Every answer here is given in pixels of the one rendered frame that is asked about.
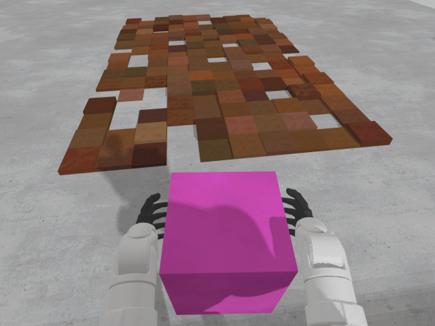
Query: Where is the right robot forearm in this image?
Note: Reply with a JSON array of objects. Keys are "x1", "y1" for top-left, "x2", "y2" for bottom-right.
[{"x1": 295, "y1": 217, "x2": 368, "y2": 326}]

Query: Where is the robot right hand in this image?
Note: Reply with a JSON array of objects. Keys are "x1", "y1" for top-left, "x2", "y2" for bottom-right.
[{"x1": 281, "y1": 188, "x2": 313, "y2": 236}]

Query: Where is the left robot forearm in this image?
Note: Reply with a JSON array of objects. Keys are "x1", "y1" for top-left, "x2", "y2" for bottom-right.
[{"x1": 99, "y1": 223, "x2": 158, "y2": 326}]

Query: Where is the carton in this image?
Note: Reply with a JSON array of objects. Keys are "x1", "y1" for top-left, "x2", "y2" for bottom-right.
[{"x1": 159, "y1": 171, "x2": 298, "y2": 315}]

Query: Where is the robot left hand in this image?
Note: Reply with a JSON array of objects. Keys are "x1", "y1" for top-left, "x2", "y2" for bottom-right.
[{"x1": 136, "y1": 193, "x2": 168, "y2": 240}]

